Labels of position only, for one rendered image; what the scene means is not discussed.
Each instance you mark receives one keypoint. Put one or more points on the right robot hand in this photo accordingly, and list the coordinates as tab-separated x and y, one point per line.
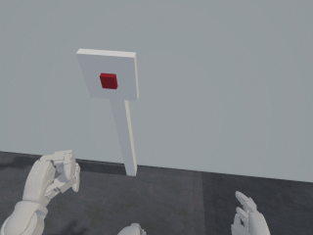
254	221

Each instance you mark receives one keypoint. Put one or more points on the button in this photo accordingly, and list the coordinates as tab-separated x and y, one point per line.
108	80

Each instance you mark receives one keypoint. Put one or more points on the panel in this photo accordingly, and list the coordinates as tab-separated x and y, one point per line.
124	65

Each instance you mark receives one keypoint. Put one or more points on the robot left forearm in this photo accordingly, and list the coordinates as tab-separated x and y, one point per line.
26	219

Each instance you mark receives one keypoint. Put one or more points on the left robot shin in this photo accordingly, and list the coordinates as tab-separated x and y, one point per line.
135	224

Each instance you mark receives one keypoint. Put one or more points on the left robot hand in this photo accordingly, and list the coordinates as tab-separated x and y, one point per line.
38	186

